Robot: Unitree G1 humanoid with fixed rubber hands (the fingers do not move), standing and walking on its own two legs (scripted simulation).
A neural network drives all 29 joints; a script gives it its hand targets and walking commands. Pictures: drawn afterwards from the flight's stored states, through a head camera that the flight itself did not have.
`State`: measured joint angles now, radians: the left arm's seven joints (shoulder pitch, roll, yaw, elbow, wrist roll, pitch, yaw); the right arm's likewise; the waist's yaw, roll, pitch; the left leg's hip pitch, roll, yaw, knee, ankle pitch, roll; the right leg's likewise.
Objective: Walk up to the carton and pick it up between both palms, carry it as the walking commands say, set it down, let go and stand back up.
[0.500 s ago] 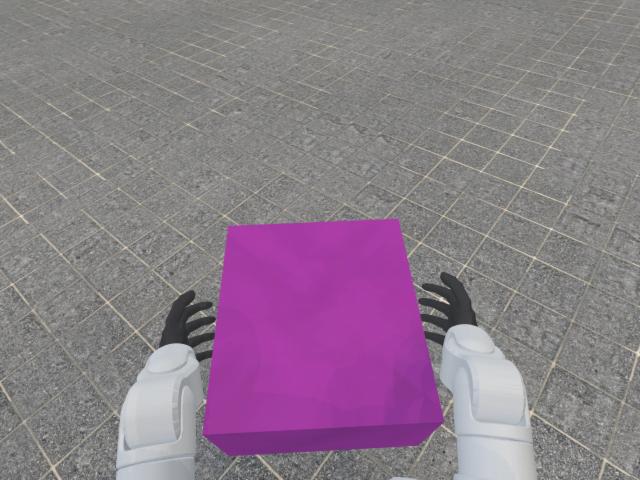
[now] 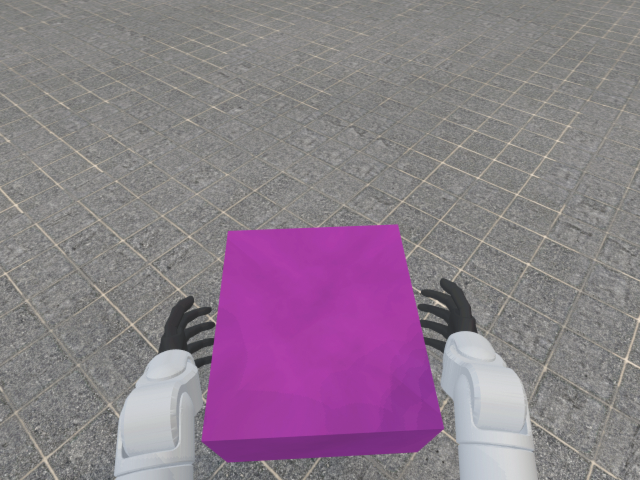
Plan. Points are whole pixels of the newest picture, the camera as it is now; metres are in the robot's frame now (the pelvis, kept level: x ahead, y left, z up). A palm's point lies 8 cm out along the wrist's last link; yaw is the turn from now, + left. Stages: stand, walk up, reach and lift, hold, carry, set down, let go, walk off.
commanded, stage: carry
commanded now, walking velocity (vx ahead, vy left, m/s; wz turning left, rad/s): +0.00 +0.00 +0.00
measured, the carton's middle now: (317, 336) +0.32 +0.00 -0.03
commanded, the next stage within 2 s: none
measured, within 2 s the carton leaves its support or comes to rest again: neither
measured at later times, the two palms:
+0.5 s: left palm (183, 347) +0.26 +0.16 +0.04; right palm (458, 333) +0.27 -0.17 +0.04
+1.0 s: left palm (191, 356) +0.26 +0.16 +0.04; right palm (467, 345) +0.26 -0.18 +0.03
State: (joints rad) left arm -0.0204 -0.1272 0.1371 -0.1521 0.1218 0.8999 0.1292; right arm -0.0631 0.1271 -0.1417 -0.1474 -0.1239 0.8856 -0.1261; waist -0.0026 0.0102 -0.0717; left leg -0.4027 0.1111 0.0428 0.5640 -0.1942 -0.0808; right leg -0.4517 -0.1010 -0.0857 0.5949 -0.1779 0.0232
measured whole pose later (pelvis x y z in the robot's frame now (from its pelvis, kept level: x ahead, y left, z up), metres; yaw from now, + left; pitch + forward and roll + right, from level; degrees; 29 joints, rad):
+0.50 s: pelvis +0.01 +0.00 +0.00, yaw +0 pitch +2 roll +1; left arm -0.05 -0.13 0.14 -0.12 0.12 0.90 0.13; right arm -0.07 0.13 -0.16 -0.13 -0.12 0.88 -0.13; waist 0.00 0.03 -0.06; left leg -0.38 0.12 0.04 0.56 -0.21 -0.09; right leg -0.43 -0.10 -0.09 0.59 -0.20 0.02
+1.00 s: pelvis +0.00 -0.01 +0.00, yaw +0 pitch +2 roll +1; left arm -0.05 -0.13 0.16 -0.05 0.13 0.85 0.12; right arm -0.08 0.13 -0.17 -0.06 -0.13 0.84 -0.11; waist -0.01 0.03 -0.07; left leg -0.38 0.13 0.05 0.54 -0.19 -0.09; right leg -0.44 -0.09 -0.09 0.59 -0.18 0.01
